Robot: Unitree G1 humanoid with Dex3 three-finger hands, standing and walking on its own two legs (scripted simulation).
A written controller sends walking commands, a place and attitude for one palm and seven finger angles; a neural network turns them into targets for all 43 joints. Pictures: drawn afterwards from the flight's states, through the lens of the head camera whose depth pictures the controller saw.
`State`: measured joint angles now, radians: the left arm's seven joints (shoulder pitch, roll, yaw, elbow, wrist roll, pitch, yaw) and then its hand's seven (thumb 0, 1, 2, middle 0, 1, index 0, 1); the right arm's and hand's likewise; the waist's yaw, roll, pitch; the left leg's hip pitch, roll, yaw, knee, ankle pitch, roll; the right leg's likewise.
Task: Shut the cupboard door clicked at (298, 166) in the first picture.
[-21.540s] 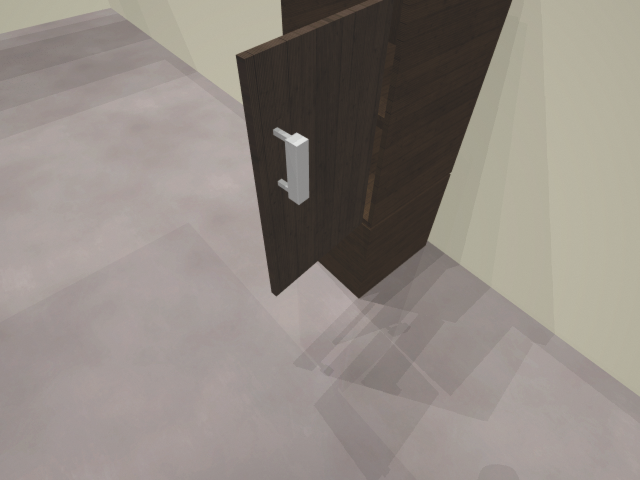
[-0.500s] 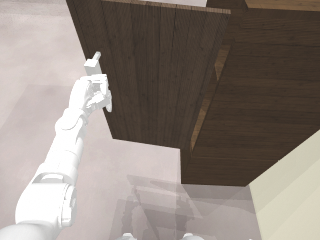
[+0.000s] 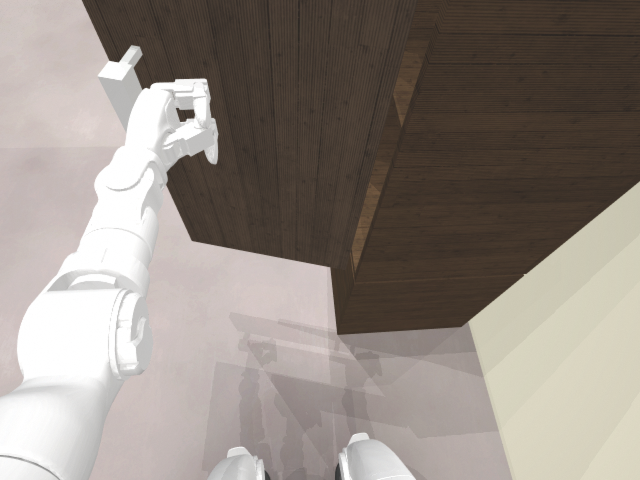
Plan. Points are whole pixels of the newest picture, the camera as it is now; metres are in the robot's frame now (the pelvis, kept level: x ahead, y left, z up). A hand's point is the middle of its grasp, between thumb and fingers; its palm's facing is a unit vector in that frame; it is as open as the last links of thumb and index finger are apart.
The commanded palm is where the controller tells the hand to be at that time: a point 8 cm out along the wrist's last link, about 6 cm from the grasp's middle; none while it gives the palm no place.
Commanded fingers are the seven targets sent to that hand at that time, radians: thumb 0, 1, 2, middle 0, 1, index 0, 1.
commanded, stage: push the door shut along its arc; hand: left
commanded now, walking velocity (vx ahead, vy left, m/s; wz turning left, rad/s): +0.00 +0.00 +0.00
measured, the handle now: (142, 104) +0.57 +0.16 +0.11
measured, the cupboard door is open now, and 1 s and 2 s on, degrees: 75 62 62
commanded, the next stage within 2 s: pull the fist back off the door in 0.60 s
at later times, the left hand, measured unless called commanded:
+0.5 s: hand (216, 116) +0.53 +0.06 +0.12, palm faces -0.38 -0.93 +0.00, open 3.3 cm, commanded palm +0.55 +0.10 +0.11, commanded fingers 0.00 0.90 0.90 -1.30 -1.50 -1.30 -1.50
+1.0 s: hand (244, 100) +0.57 +0.03 +0.11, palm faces +0.07 -1.00 -0.05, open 3.2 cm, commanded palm +0.54 +0.07 +0.11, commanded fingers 0.00 0.90 0.90 -1.30 -1.50 -1.30 -1.50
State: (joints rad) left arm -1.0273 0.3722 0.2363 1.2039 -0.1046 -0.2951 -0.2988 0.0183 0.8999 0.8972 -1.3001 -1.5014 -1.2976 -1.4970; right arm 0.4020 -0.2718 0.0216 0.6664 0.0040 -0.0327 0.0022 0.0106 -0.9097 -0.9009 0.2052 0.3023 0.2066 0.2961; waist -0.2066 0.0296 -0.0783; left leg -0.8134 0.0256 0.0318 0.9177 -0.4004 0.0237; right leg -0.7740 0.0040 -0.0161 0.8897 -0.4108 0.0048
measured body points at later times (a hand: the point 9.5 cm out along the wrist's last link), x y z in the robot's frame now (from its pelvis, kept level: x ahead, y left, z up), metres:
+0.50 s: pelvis +0.00 -0.01 -0.01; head +0.13 +0.00 +0.42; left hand +0.55 +0.12 +0.12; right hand -0.01 -0.29 -0.12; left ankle +0.02 +0.10 -0.69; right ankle +0.01 -0.13 -0.69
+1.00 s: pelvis +0.00 +0.00 -0.02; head +0.14 +0.00 +0.40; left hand +0.56 +0.08 +0.11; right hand -0.07 -0.23 -0.13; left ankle +0.02 +0.10 -0.69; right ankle +0.01 -0.13 -0.69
